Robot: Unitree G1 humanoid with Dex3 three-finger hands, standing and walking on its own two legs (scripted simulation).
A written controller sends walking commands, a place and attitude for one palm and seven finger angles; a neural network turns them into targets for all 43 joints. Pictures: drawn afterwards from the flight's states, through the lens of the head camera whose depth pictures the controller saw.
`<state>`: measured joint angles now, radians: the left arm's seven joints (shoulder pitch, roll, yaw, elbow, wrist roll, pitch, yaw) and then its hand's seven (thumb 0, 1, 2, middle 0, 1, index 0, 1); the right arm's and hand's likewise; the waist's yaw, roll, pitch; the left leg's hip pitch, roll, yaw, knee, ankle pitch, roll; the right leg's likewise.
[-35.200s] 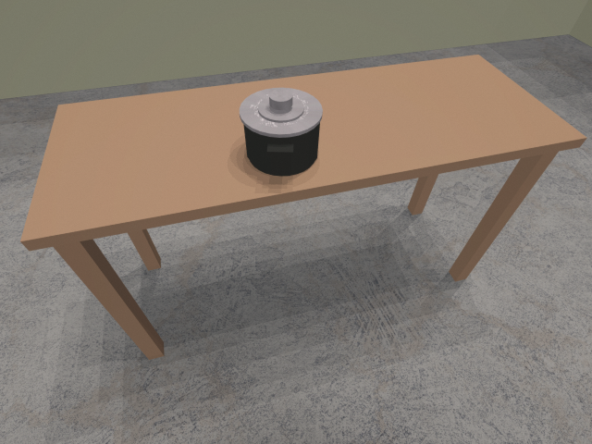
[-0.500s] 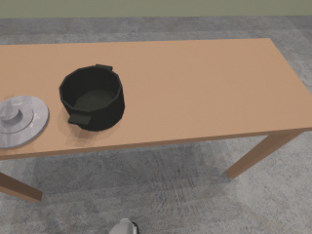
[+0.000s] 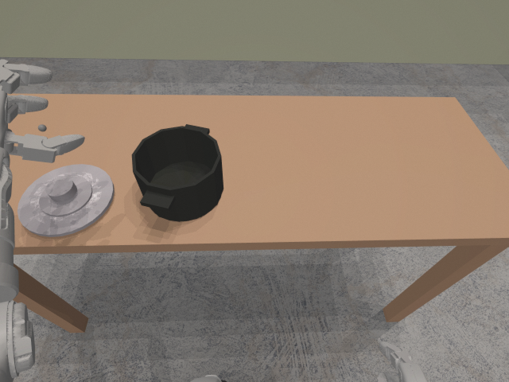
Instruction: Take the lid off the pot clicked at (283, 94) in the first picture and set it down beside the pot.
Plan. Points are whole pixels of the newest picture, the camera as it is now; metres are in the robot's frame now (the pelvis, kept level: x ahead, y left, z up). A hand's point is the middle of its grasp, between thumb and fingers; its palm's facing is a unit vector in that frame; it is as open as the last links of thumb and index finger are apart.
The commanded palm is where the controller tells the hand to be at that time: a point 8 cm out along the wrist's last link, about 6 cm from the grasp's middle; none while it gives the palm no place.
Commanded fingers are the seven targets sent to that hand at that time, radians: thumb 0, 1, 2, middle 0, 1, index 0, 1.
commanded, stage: draw the hand back to the body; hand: left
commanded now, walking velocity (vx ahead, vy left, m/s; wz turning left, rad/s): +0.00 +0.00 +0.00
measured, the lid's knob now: (61, 189) +0.44 +0.41 -0.01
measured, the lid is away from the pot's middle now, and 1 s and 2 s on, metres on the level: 0.23 0.23 0.23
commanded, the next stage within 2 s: step back with the hand held close in 1.60 s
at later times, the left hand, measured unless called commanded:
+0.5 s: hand (54, 150) +0.35 +0.29 +0.19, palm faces +0.56 -0.78 -0.28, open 9.2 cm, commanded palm +0.29 +0.31 +0.20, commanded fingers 0.00 0.65 0.83 -0.24 -0.45 -0.24 -0.45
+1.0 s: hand (75, 196) +0.29 +0.23 +0.18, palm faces +0.48 -0.83 -0.30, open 7.5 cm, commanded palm +0.23 +0.26 +0.19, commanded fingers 0.00 0.90 0.90 -0.20 -0.30 -0.20 -0.30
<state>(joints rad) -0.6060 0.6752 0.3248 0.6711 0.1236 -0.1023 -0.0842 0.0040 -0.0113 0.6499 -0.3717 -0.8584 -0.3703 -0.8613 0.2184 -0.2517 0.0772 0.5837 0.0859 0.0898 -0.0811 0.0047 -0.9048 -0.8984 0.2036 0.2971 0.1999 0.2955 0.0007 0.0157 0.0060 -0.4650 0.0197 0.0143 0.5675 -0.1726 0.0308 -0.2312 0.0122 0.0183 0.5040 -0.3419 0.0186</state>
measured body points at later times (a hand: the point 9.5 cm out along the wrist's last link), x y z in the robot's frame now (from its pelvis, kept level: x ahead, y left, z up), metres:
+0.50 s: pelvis +0.03 -0.05 +0.01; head +0.02 -0.06 +0.46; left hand +0.31 +0.32 +0.20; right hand +0.17 -0.30 -0.09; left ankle +0.07 +0.10 -0.73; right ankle -0.05 -0.15 -0.73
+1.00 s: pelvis +0.04 -0.05 +0.01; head +0.03 -0.07 +0.46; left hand +0.25 +0.28 +0.20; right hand +0.24 -0.28 -0.07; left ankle +0.07 +0.10 -0.73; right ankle -0.05 -0.15 -0.73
